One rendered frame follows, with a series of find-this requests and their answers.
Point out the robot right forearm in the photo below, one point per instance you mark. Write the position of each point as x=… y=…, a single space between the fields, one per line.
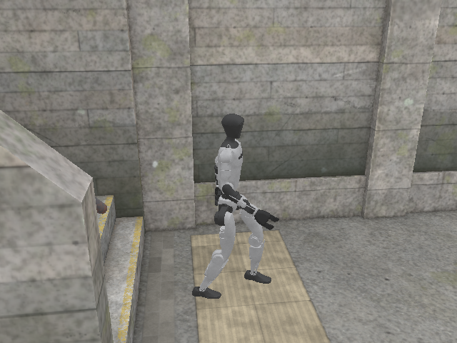
x=227 y=190

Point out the robot right upper arm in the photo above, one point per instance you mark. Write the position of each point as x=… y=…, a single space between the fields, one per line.
x=225 y=160

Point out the left robot shin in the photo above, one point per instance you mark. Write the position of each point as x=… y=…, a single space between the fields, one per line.
x=255 y=254

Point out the robot torso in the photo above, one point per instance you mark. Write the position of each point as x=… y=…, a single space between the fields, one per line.
x=234 y=179

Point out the robot left forearm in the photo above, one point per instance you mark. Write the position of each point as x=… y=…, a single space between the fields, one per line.
x=216 y=177

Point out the robot right hand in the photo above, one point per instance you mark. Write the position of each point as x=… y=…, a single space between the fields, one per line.
x=262 y=217

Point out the robot left hand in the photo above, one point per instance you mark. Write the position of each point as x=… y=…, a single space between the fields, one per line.
x=218 y=193

